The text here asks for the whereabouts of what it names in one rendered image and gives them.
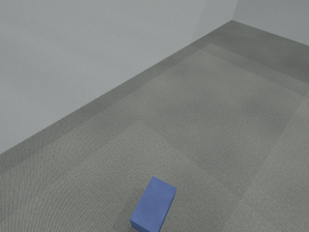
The carton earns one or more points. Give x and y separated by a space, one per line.
153 206

